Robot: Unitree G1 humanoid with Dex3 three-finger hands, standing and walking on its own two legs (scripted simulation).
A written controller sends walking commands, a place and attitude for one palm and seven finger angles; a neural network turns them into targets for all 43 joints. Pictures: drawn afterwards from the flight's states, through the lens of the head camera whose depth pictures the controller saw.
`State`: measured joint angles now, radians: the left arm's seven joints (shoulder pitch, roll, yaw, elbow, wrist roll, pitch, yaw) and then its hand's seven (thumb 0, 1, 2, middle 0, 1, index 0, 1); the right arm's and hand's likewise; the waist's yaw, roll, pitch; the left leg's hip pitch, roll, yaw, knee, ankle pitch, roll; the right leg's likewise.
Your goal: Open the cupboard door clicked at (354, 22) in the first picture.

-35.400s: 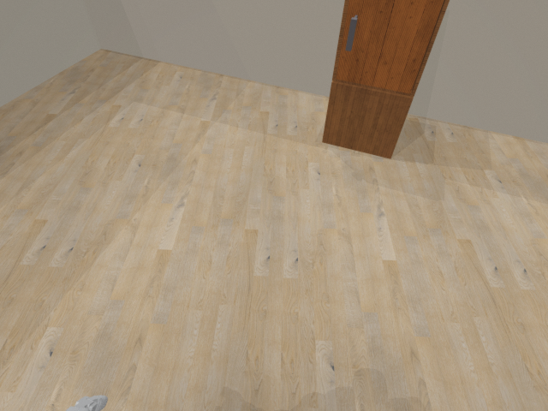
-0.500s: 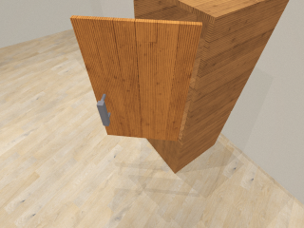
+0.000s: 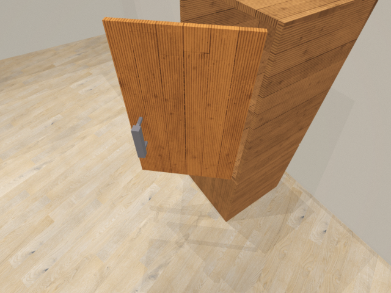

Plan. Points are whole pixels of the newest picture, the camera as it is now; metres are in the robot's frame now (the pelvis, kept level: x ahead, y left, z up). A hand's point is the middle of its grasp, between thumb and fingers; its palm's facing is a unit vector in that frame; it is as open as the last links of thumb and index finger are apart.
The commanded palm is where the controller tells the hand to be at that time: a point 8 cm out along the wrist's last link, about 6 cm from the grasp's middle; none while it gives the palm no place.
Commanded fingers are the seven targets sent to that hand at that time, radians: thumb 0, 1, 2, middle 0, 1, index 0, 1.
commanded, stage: raise the hand with hooked fingers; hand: left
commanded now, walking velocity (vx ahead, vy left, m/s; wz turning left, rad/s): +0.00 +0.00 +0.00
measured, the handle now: (141, 137) +0.58 +0.22 -0.11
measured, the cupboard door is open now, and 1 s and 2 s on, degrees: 49 49 49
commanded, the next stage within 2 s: none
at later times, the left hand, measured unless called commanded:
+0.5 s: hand (101, 289) +0.14 +0.20 -0.08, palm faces +0.01 -1.00 -0.05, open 9.4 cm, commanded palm +0.14 +0.26 -0.07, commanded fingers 0.00 0.22 0.61 -0.25 -0.74 -0.25 -0.74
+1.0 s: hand (87, 265) +0.19 +0.25 -0.08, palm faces -0.06 -1.00 -0.04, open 12.4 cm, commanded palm +0.17 +0.30 -0.07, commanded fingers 0.00 -0.36 0.36 -0.29 -1.11 -0.29 -1.11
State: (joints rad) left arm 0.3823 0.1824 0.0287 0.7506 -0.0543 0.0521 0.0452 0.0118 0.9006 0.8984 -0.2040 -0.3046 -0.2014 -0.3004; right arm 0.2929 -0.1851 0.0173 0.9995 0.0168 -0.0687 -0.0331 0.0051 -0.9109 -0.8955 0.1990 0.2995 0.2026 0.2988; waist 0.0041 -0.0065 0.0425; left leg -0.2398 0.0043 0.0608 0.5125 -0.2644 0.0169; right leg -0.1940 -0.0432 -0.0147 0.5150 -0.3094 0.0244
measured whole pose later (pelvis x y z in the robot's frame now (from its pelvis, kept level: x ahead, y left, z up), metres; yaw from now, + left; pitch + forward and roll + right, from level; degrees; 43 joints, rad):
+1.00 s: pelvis -0.06 +0.01 -0.12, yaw +0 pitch +18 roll -4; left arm 0.22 0.35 0.34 0.18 -0.35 -0.39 -0.49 0.00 -0.14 0.46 -0.28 -0.97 -0.27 -0.97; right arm 0.26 -0.28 -0.01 0.55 0.04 -0.24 -0.05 0.01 -0.90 -0.90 0.20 0.30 0.20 0.30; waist -0.02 0.01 -0.15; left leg -1.12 0.04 -0.02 1.31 -0.51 0.03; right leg -1.01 -0.02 -0.06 1.25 -0.55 0.02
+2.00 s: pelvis -0.05 +0.00 -0.12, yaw +0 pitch +20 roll -4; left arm 0.05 0.44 0.45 0.34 -0.40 -0.35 -0.61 -0.01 -0.50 0.30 -0.30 -1.20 -0.30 -1.20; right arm 0.25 -0.28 0.02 0.51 0.04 -0.20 -0.05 0.01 -0.90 -0.90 0.20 0.30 0.21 0.30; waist -0.02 0.02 -0.16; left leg -1.16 0.06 -0.03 1.33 -0.53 0.01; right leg -1.06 0.00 -0.07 1.28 -0.57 0.01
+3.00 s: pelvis -0.05 +0.00 -0.14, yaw -2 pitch +26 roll -5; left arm -0.66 0.63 0.54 1.01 -0.20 -0.39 -0.59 -0.01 -0.50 0.30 -0.30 -1.20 -0.30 -1.20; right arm 0.29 -0.30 0.04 0.59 0.02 -0.05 -0.04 0.01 -0.90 -0.90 0.20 0.30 0.21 0.30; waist -0.11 0.01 -0.15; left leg -1.33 0.08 -0.02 1.41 -0.54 0.02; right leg -1.23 0.01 -0.06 1.35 -0.57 0.02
